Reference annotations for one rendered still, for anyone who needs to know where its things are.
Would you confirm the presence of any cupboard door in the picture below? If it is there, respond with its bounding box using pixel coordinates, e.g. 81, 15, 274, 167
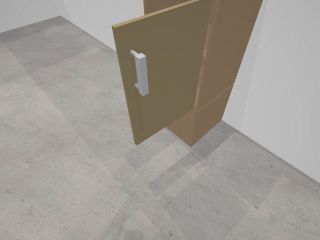
111, 0, 212, 146

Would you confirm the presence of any handle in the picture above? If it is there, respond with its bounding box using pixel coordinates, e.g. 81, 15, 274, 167
130, 50, 149, 96

